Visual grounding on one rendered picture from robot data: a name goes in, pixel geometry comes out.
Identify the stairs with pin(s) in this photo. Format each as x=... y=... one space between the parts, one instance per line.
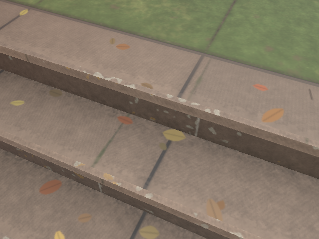
x=42 y=200

